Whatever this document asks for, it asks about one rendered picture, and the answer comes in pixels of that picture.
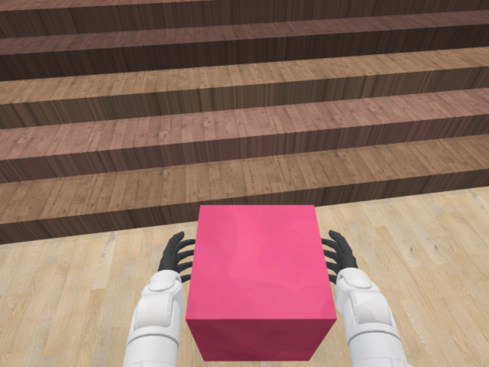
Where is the robot right hand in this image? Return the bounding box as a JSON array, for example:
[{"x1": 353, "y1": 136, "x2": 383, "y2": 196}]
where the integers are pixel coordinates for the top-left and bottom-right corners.
[{"x1": 321, "y1": 230, "x2": 358, "y2": 285}]

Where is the left robot forearm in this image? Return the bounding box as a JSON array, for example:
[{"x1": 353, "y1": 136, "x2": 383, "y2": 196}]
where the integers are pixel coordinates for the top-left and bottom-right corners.
[{"x1": 122, "y1": 270, "x2": 185, "y2": 367}]

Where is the carton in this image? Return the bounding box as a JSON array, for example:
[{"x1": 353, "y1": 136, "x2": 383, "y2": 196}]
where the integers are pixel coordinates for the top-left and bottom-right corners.
[{"x1": 185, "y1": 205, "x2": 337, "y2": 362}]

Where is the right robot forearm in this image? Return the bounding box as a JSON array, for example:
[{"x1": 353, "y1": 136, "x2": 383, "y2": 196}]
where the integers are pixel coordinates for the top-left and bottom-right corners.
[{"x1": 335, "y1": 268, "x2": 413, "y2": 367}]

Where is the robot left hand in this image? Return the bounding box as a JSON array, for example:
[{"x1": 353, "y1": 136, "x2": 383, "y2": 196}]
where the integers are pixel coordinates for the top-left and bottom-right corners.
[{"x1": 158, "y1": 232, "x2": 196, "y2": 283}]

